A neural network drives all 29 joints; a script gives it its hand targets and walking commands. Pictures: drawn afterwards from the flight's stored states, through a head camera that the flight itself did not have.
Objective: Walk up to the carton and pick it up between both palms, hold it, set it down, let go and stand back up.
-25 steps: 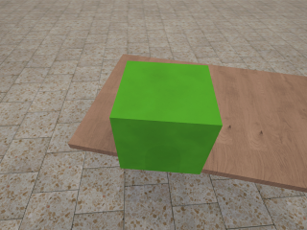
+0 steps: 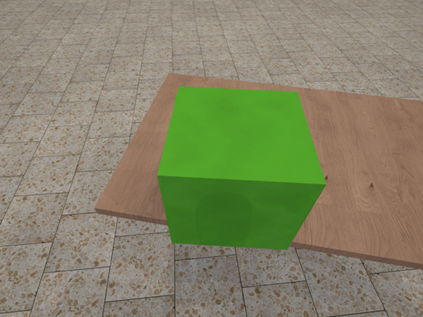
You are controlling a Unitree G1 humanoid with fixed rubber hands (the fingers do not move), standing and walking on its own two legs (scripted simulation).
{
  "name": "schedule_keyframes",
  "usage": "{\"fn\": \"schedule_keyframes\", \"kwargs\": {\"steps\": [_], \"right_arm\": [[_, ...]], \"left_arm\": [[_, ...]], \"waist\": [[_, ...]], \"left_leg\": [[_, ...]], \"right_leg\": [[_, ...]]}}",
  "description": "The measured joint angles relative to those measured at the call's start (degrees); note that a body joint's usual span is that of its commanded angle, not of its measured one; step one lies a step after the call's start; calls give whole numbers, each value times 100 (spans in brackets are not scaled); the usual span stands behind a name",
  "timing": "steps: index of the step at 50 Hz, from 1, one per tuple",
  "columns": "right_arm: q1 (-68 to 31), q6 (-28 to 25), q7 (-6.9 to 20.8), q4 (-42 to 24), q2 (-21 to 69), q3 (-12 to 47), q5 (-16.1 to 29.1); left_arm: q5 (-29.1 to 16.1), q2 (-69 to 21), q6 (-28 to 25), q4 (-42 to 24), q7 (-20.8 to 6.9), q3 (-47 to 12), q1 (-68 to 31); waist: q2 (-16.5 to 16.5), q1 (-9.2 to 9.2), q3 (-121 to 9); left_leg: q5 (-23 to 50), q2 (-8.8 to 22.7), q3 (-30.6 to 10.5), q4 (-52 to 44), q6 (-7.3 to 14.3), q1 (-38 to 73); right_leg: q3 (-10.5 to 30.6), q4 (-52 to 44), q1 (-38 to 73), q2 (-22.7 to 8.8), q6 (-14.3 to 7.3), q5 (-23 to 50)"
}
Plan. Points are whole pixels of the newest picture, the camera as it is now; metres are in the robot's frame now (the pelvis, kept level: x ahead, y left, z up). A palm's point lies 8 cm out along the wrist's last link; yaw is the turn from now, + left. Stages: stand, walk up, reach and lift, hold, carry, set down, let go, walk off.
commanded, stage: walk up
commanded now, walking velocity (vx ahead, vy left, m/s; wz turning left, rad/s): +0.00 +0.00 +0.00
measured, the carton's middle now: (233, 168) +0.44 -0.04 +0.02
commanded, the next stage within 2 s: stand in 1.24 s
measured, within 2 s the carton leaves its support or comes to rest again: neither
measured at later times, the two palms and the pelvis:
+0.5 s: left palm out of the picture -0.07 +0.20 -0.13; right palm out of the picture -0.06 -0.19 -0.13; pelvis -0.02 +0.00 +0.02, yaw +0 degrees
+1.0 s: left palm out of the picture -0.10 +0.19 -0.13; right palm out of the picture -0.08 -0.18 -0.13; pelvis -0.04 +0.01 +0.02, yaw +0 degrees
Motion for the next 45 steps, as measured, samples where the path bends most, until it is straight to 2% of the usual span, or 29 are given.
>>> {"fn": "schedule_keyframes", "kwargs": {"steps": [3,5,6,13,45], "right_arm": [[-64,-13,-75,-56,91,65,0],[-62,36,-145,-44,86,49,13],[-60,47,-139,-39,65,43,23],[35,44,-70,1,24,49,44],[524,-5,2,222,315,109,16]], "left_arm": [[-4,58,100,86,-8,2,25],[6,64,76,111,-16,-2,11],[9,52,51,128,-20,-7,-2],[3,-34,-5,188,-28,-76,-36],[6,-194,-50,367,-55,-161,93]], "waist": [[-84,19,-40],[-64,58,-55],[-27,69,-49],[93,28,-48],[116,-15,-212]], "left_leg": [[37,-38,51,-259,-1,128],[128,-53,48,-401,-2,173],[172,-46,37,-472,9,201],[459,-56,-2,-862,42,310],[789,-62,22,-1035,88,70]], "right_leg": [[47,-156,34,-3,-67,79],[41,-477,174,-2,50,139],[27,-613,232,13,110,213],[-26,-1095,396,50,98,551],[37,-1157,88,56,100,841]]}}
